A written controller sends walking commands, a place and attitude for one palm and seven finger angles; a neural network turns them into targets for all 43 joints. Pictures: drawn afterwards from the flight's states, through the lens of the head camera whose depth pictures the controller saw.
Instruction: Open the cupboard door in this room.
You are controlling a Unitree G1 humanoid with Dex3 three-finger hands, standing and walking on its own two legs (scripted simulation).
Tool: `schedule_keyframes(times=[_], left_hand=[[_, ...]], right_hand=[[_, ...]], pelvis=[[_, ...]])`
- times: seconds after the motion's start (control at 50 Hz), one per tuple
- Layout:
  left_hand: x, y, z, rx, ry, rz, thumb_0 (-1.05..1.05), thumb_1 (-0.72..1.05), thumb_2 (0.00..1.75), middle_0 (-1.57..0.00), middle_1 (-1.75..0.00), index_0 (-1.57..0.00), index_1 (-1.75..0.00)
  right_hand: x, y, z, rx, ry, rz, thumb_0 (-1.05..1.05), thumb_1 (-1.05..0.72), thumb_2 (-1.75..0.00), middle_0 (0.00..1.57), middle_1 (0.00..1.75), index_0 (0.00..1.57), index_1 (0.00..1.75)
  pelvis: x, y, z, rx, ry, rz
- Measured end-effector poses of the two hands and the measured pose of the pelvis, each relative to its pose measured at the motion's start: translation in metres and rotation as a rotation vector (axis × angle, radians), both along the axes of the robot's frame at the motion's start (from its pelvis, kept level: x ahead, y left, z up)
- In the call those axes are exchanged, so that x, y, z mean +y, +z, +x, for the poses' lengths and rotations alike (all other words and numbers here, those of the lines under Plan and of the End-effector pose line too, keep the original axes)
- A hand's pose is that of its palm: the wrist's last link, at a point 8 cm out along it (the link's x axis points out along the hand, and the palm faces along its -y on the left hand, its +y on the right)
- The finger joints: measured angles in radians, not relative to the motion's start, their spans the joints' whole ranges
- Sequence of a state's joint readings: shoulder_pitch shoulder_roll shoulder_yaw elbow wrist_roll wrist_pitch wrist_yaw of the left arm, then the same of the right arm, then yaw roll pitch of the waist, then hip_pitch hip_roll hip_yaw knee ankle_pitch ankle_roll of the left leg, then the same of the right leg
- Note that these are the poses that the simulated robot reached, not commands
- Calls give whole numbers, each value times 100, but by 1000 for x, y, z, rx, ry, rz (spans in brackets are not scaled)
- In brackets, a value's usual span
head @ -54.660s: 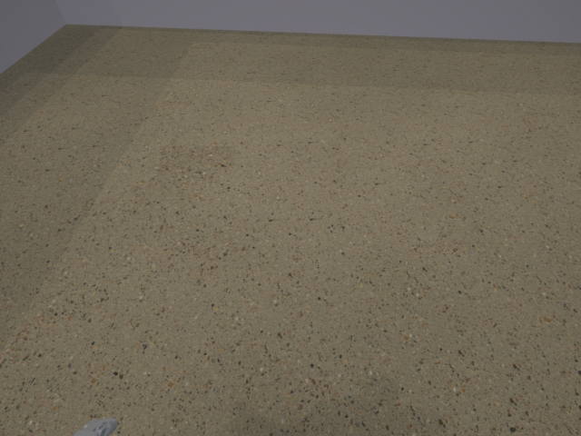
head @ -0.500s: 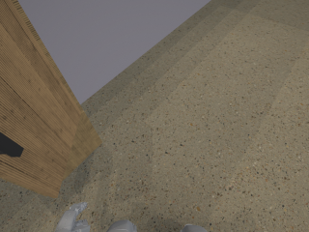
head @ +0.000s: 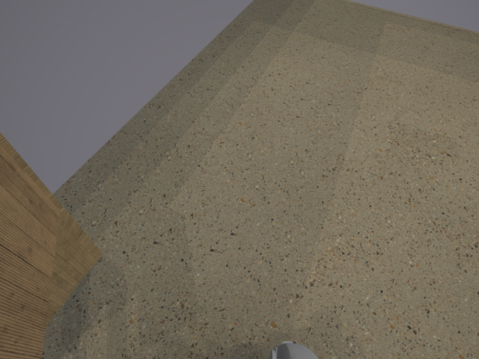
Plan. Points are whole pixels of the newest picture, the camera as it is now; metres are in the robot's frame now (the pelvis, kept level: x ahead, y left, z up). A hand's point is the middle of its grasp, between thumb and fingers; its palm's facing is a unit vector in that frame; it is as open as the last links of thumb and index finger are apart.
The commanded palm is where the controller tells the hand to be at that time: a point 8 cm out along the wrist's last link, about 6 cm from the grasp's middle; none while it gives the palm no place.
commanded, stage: walk to a spot facing it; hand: left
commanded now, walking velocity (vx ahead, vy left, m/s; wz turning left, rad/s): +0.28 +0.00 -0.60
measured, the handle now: out of the picture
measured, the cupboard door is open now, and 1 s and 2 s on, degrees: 38 38 38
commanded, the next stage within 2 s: turn to face it in 1.42 s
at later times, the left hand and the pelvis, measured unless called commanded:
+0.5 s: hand (171, 325) +0.19 +0.15 -0.19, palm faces -0.21 -0.96 -0.16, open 7.4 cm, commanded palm none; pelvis +0.14 -0.03 -0.01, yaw -16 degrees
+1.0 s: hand (285, 181) +0.57 -0.09 -0.17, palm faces -0.55 -0.81 -0.21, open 7.4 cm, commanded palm none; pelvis +0.34 -0.15 -0.03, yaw -31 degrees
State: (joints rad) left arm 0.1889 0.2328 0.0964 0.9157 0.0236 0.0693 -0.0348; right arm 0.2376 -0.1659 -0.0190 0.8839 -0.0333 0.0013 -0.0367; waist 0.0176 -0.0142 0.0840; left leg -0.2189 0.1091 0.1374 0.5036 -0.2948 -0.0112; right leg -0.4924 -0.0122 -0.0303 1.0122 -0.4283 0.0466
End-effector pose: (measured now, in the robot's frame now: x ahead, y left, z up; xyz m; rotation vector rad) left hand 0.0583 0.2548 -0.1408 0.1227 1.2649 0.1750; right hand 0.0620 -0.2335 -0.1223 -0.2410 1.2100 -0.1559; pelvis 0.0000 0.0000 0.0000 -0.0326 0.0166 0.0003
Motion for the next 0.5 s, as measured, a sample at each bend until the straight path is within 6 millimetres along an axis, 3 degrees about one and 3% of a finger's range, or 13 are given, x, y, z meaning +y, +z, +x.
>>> schedule_keyframes(times=[0.1,0.18,0.24,0.3,0.4,0.5], left_hand=[[-18,5,39,-3,-121,16,1,91,89,-19,-30,-20,-30],[-40,2,82,-76,-197,45,1,91,89,-19,-30,-20,-30],[-51,5,95,-107,-197,55,0,91,89,-20,-30,-20,-30],[-59,9,99,-64,-212,50,0,91,89,-20,-30,-20,-30],[-66,3,110,37,-248,12,0,91,89,-20,-30,-20,-30],[-59,-15,142,108,-258,-19,0,91,89,-20,-30,-20,-30]], right_hand=[[-20,-12,-30,36,-116,24,1,-91,-90,20,30,20,30],[-46,-35,-55,103,-199,40,1,-91,-90,20,30,20,30],[-60,-35,-53,156,-223,35,1,-91,-90,20,30,20,30],[-69,-22,-29,118,-245,25,1,-91,-90,19,30,19,30],[-74,-4,31,-4,-265,10,1,-91,-90,19,29,19,30],[-66,-1,95,-95,-263,-16,1,-91,-90,19,30,19,30]], pelvis=[[-11,-4,13,3,-82,9],[-28,-20,28,1,-128,20],[-34,-17,39,-12,-146,17],[-38,-8,56,-10,-175,22],[-39,-1,91,-1,-224,28],[-31,-10,140,-2,-271,14]])
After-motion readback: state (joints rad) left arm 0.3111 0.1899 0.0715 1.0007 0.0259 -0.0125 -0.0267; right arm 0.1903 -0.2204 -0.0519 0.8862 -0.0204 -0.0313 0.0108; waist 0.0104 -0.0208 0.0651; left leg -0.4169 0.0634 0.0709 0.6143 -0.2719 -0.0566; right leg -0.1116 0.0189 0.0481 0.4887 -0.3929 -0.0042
